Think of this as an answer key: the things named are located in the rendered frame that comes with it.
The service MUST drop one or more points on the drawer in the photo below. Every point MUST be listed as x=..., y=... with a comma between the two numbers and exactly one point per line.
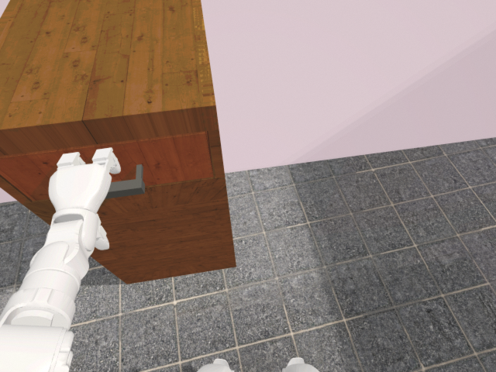
x=165, y=159

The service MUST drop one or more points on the left robot shin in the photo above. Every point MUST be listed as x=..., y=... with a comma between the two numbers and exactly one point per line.
x=221, y=361

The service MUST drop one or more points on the robot shin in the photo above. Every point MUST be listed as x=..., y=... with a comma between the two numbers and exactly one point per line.
x=295, y=361
x=221, y=361

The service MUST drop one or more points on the handle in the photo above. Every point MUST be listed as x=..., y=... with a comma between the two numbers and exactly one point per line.
x=127, y=188

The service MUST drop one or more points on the cabinet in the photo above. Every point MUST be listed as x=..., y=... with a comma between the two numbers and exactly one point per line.
x=85, y=72

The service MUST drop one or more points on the robot left forearm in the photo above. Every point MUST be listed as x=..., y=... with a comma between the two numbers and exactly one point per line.
x=46, y=296

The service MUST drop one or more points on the left robot hand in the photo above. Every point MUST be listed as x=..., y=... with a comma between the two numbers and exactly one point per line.
x=76, y=184

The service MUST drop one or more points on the right robot shin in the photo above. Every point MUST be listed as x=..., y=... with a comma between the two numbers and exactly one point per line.
x=295, y=361

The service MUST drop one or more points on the left robot upper arm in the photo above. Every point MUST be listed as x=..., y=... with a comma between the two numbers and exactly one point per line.
x=32, y=348

